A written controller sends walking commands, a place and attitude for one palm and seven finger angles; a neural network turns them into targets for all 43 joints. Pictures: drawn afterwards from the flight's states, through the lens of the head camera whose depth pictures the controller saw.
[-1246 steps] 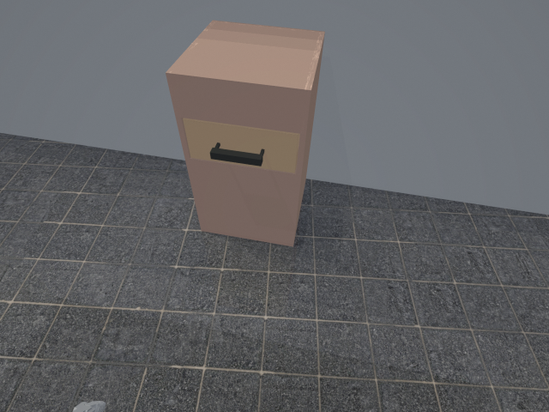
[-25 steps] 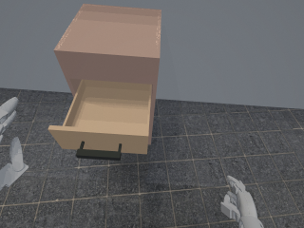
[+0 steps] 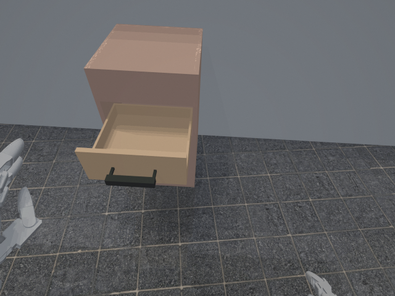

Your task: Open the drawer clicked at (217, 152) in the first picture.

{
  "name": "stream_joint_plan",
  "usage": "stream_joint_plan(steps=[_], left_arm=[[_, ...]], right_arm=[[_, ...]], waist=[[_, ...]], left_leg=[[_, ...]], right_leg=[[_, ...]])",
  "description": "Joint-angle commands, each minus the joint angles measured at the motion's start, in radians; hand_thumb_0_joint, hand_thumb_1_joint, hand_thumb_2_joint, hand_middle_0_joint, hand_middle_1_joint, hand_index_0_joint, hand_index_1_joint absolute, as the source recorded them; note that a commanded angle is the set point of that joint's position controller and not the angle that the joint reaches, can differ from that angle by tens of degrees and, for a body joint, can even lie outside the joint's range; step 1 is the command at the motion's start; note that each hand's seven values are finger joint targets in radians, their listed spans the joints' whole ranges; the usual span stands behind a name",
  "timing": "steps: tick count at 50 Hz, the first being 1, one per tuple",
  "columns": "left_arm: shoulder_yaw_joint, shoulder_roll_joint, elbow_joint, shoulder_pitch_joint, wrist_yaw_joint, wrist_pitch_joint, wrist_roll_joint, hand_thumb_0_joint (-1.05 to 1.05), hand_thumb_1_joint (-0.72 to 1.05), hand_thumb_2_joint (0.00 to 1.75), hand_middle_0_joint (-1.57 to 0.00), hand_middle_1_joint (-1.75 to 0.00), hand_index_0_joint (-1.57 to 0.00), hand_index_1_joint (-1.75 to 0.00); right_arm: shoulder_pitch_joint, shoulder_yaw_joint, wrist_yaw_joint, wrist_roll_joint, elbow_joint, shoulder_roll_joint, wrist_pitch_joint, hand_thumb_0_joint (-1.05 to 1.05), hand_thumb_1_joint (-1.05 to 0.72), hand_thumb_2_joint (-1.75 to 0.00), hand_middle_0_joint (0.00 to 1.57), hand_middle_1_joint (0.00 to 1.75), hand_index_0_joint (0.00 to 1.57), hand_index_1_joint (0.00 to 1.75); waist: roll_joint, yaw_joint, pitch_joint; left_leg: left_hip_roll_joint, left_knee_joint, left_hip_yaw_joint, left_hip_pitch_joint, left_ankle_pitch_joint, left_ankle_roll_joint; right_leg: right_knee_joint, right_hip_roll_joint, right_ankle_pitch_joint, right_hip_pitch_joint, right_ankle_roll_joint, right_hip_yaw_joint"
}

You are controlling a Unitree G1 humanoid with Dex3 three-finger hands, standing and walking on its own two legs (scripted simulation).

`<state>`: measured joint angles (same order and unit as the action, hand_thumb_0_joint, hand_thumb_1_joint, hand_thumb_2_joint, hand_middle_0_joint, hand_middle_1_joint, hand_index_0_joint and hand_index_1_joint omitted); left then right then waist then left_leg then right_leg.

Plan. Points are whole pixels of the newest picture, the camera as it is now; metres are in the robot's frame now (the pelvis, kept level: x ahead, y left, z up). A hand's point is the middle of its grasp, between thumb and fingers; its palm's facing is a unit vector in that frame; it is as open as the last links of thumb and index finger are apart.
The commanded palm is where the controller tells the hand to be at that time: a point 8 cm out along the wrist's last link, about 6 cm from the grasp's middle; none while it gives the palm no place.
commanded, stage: stop stepping back and stand still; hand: left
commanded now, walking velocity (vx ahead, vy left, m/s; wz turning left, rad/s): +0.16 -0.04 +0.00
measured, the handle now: (132, 176) +0.56 +0.24 -0.24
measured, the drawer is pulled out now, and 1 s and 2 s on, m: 0.28 0.28 0.28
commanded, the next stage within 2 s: let the arm hang, fingers relaxed in 0.30 s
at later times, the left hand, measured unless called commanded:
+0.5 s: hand (59, 252) +0.19 +0.25 +0.04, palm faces +0.27 -0.84 -0.47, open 7.4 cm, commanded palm none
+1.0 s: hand out of the picture -0.05 +0.18 -0.17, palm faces +0.06 -0.97 -0.22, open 7.3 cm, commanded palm none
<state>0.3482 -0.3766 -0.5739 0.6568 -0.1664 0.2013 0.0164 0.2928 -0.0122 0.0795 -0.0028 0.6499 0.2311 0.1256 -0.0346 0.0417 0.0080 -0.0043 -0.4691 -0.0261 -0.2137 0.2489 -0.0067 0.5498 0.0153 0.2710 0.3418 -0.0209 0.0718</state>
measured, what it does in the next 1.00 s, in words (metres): stands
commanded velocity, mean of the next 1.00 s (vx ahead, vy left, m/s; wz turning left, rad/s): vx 0.03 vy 0.01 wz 0.00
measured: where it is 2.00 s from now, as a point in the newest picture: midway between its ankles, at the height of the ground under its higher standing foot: outside the picture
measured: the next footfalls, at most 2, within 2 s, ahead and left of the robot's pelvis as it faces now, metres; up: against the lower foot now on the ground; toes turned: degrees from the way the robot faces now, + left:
none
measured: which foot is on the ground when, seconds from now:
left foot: down 0.00-1.00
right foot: down 0.00-1.00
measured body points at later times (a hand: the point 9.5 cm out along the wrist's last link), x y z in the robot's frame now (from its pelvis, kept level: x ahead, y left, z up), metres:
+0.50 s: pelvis -0.01 -0.01 -0.01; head -0.02 -0.03 +0.44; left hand +0.17 +0.29 +0.07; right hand +0.15 -0.24 -0.13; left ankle +0.01 +0.12 -0.74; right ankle +0.06 -0.09 -0.74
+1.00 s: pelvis +0.01 +0.00 +0.01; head +0.03 -0.01 +0.45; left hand -0.05 +0.23 -0.15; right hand -0.04 -0.22 -0.15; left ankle +0.00 +0.12 -0.74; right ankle +0.06 -0.09 -0.74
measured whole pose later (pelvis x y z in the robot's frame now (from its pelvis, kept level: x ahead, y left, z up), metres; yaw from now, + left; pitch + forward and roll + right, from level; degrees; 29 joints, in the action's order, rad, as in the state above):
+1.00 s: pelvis +0.01 +0.00 +0.01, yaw +2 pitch -2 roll +0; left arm 0.01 -0.17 1.13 0.34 -0.03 -0.02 -0.01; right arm 0.38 0.01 0.04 0.01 1.09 0.13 -0.02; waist 0.02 0.00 -0.09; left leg -0.02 -0.43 -0.02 -0.16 0.24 0.00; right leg 0.39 -0.02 0.15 0.22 -0.05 0.08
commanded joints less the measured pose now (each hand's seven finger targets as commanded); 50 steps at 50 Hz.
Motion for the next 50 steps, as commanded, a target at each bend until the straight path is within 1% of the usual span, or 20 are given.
stream_joint_plan(steps=[1, 3, 7, 9, 12, 14, 16, 19, 20, 21, 23, 24, 25, 27, 30, 32, 34, 36, 40, 50], left_arm=[[0.135, -0.162, -0.215, -0.003, -0.018, 0.063, -0.007, 0.0, 0.9, 0.9, -0.2, -0.3, -0.2, -0.3], [0.14, -0.163, -0.156, -0.019, -0.017, 0.067, -0.002, 0.0, 0.9, 0.9, -0.2, -0.3, -0.2, -0.3], [0.124, -0.168, -0.148, -0.094, -0.015, 0.082, 0.004, 0.0, 0.9, 0.9, -0.2, -0.3, -0.2, -0.3], [0.119, -0.163, -0.136, -0.109, -0.018, 0.085, 0.001, 0.0, 0.9, 0.9, -0.2, -0.3, -0.2, -0.3], [0.094, -0.141, -0.173, -0.07, -0.021, 0.085, -0.002, 0.0, 0.9, 0.9, -0.2, -0.3, -0.2, -0.3], [0.111, -0.156, -0.212, -0.056, -0.026, 0.095, 0.0, 0.0, 0.9, 0.9, -0.2, -0.3, -0.2, -0.3], [0.123, -0.158, -0.238, -0.076, -0.024, 0.083, -0.012, 0.0, 0.9, 0.9, -0.2, -0.3, -0.2, -0.3], [0.134, -0.158, -0.171, -0.048, -0.018, 0.065, -0.003, 0.0, 0.9, 0.9, -0.2, -0.3, -0.2, -0.3], [-0.242, 0.022, 0.634, -0.19, 0.13, -0.13, -0.09, 0.0, 0.9, 0.9, -0.2, -0.3, -0.2, -0.3], [-0.233, 0.033, 0.674, -0.165, 0.152, -0.185, -0.068, 0.0, 0.9, 0.9, -0.2, -0.3, -0.2, -0.3], [-0.244, 0.033, 0.741, -0.266, 0.152, -0.205, -0.062, 0.0, 0.9, 0.9, -0.2, -0.3, -0.2, -0.3], [-0.25, 0.038, 0.804, -0.312, 0.144, -0.206, -0.063, 0.0, 0.9, 0.9, -0.2, -0.3, -0.2, -0.3], [-0.255, 0.028, 0.858, -0.331, 0.141, -0.21, -0.063, 0.0, 0.9, 0.9, -0.2, -0.3, -0.2, -0.3], [-0.267, 0.031, 0.989, -0.37, 0.142, -0.219, -0.058, 0.0, 0.9, 0.9, -0.2, -0.3, -0.2, -0.3], [-0.287, 0.053, 1.19, -0.38, 0.142, -0.22, -0.043, 0.0, 0.9, 0.9, -0.2, -0.3, -0.2, -0.3], [-0.295, 0.057, 1.315, -0.344, 0.144, -0.211, -0.038, 0.0, 0.9, 0.9, -0.2, -0.3, -0.2, -0.3], [-0.302, 0.057, 1.408, -0.346, 0.144, -0.2, -0.034, 0.0, 0.9, 0.9, -0.2, -0.3, -0.2, -0.3], [-0.293, 0.096, 1.464, -0.334, 0.14, -0.197, -0.035, 0.0, 0.9, 0.9, -0.2, -0.3, -0.2, -0.3], [-0.313, 0.106, 1.566, -0.329, 0.14, -0.194, -0.029, 0.0, 0.9, 0.9, -0.2, -0.3, -0.2, -0.3], [-0.328, 0.135, 1.679, -0.293, 0.129, -0.2, -0.025, 0.0, 0.9, 0.9, -0.2, -0.3, -0.2, -0.3]], right_arm=[[-0.153, -0.029, 0.004, -0.008, -0.181, 0.098, 0.073, 0.0, -0.9, -0.9, 0.2, 0.3, 0.2, 0.3], [-0.152, -0.034, 0.007, -0.009, -0.166, 0.105, 0.075, 0.0, -0.9, -0.9, 0.2, 0.3, 0.2, 0.3], [-0.121, -0.044, -0.002, -0.003, -0.15, 0.087, 0.068, 0.0, -0.9, -0.9, 0.2, 0.3, 0.2, 0.3], [-0.119, -0.036, -0.01, 0.001, -0.138, 0.076, 0.062, 0.0, -0.9, -0.9, 0.2, 0.3, 0.2, 0.3], [-0.131, -0.017, 0.002, 0.008, -0.154, 0.076, 0.061, 0.0, -0.9, -0.9, 0.2, 0.3, 0.2, 0.3], [-0.148, -0.027, 0.006, 0.013, -0.17, 0.1, 0.062, 0.0, -0.9, -0.9, 0.2, 0.3, 0.2, 0.3], [-0.17, -0.02, 0.001, -0.003, -0.182, 0.076, 0.059, 0.0, -0.9, -0.9, 0.2, 0.3, 0.2, 0.3], [-0.166, -0.019, -0.002, -0.013, -0.179, 0.076, 0.062, 0.0, -0.9, -0.9, 0.2, 0.3, 0.2, 0.3], [-0.187, -0.078, -0.091, 0.019, 0.061, 0.186, 0.053, 0.0, -0.9, -0.9, 0.2, 0.3, 0.2, 0.3], [-0.073, -0.065, -0.09, 0.002, 0.058, 0.092, -0.006, 0.0, -0.9, -0.9, 0.2, 0.3, 0.2, 0.3], [0.005, -0.043, -0.089, 0.014, 0.059, 0.072, -0.079, 0.0, -0.9, -0.9, 0.2, 0.3, 0.2, 0.3], [0.012, -0.04, -0.092, 0.024, 0.063, 0.077, -0.095, 0.0, -0.9, -0.9, 0.2, 0.3, 0.2, 0.3], [0.006, -0.037, -0.091, 0.026, 0.068, 0.084, -0.11, 0.0, -0.9, -0.9, 0.2, 0.3, 0.2, 0.3], [-0.004, -0.027, -0.09, 0.029, 0.101, 0.07, -0.122, 0.0, -0.9, -0.9, 0.2, 0.3, 0.2, 0.3], [-0.048, -0.003, -0.075, 0.034, 0.156, 0.065, -0.11, 0.0, -0.9, -0.9, 0.2, 0.3, 0.2, 0.3], [-0.053, 0.003, -0.065, 0.025, 0.195, 0.066, -0.108, 0.0, -0.9, -0.9, 0.2, 0.3, 0.2, 0.3], [-0.013, 0.005, -0.058, 0.016, 0.241, 0.048, -0.11, 0.0, -0.9, -0.9, 0.2, 0.3, 0.2, 0.3], [0.037, 0.001, -0.052, 0.024, 0.284, 0.008, -0.113, 0.0, -0.9, -0.9, 0.2, 0.3, 0.2, 0.3], [0.098, 0.001, -0.046, 0.015, 0.343, -0.001, -0.12, 0.0, -0.9, -0.9, 0.2, 0.3, 0.2, 0.3], [0.188, 0.01, -0.039, 0.015, 0.431, -0.033, -0.128, 0.0, -0.9, -0.9, 0.2, 0.3, 0.2, 0.3]], waist=[[0.204, -0.022, -0.027], [0.092, -0.025, -0.046], [-0.15, -0.008, -0.035], [-0.123, -0.004, -0.01], [-0.014, -0.006, -0.02], [0.17, -0.017, -0.024], [0.222, -0.027, -0.007], [0.113, -0.028, -0.033], [0.018, -0.019, -0.054], [-0.04, -0.007, 0.06], [-0.163, -0.004, 0.012], [-0.262, -0.005, -0.018], [-0.269, -0.01, -0.047], [-0.14, -0.014, -0.064], [0.169, -0.055, -0.071], [0.119, -0.076, -0.006], [0.111, -0.058, 0.011], [0.187, -0.052, 0.028], [0.087, -0.041, -0.025], [0.04, -0.035, -0.118]], left_leg=[[-0.19, 0.248, 0.206, -0.307, 0.441, -0.121], [-0.141, 0.153, 0.149, -0.318, 0.381, -0.102], [0.022, -0.278, -0.011, -0.205, 0.227, -0.036], [-0.001, -0.233, -0.002, -0.117, 0.216, -0.037], [-0.016, 0.075, 0.021, 0.001, 0.197, -0.064], [-0.16, 0.221, 0.227, -0.069, 0.268, -0.109], [-0.219, 0.265, 0.246, -0.239, 0.376, -0.117], [-0.139, 0.16, 0.129, -0.28, 0.308, -0.081], [-0.057, -0.126, 0.073, -0.253, 0.057, -0.028], [-0.034, -0.17, 0.034, -0.101, 0.049, 0.0], [-0.015, -0.201, 0.061, -0.064, 0.101, -0.012], [-0.005, -0.205, 0.05, -0.076, 0.055, -0.014], [-0.007, -0.181, 0.051, -0.073, 0.04, -0.018], [-0.03, -0.08, 0.084, -0.036, -0.078, -0.028], [-0.122, 0.091, 0.19, -0.14, -0.198, -0.056], [-0.098, 0.087, 0.142, -0.13, -0.145, -0.041], [-0.071, 0.08, 0.095, -0.059, -0.084, -0.024], [-0.076, 0.1, 0.084, -0.046, -0.043, -0.025], [-0.082, 0.109, 0.076, -0.022, -0.032, -0.028], [-0.084, 0.138, 0.069, -0.026, 0.019, -0.036]], right_leg=[[0.08, -0.001, 0.107, -0.189, 0.031, -0.026], [-0.045, 0.015, 0.128, -0.221, 0.025, -0.067], [-0.417, 0.27, 0.478, -0.047, -0.111, -0.49], [-0.411, 0.285, 0.445, 0.003, -0.125, -0.427], [-0.264, 0.146, 0.353, 0.042, -0.051, -0.231], [-0.05, 0.024, 0.197, -0.009, 0.003, -0.13], [0.08, 0.004, 0.09, -0.154, 0.029, -0.063], [-0.075, 0.021, 0.054, -0.216, 0.027, -0.109], [-0.018, 0.135, -0.231, -0.039, -0.018, -0.132], [-0.095, 0.192, -0.217, 0.005, -0.059, -0.217], [-0.19, 0.198, 0.175, 0.117, -0.081, -0.197], [-0.189, 0.189, 0.11, 0.089, -0.096, -0.192], [-0.191, 0.193, 0.082, 0.081, -0.102, -0.19], [-0.153, 0.148, 0.037, 0.065, -0.077, -0.172], [-0.077, 0.044, -0.078, -0.109, -0.023, -0.114], [-0.125, 0.053, -0.134, -0.224, -0.032, -0.139], [-0.181, 0.078, -0.15, -0.222, -0.049, -0.159], [-0.203, 0.08, -0.124, -0.236, -0.052, -0.148], [-0.243, 0.085, -0.095, -0.202, -0.051, -0.142], [-0.268, 0.078, 0.032, -0.133, -0.045, -0.14]])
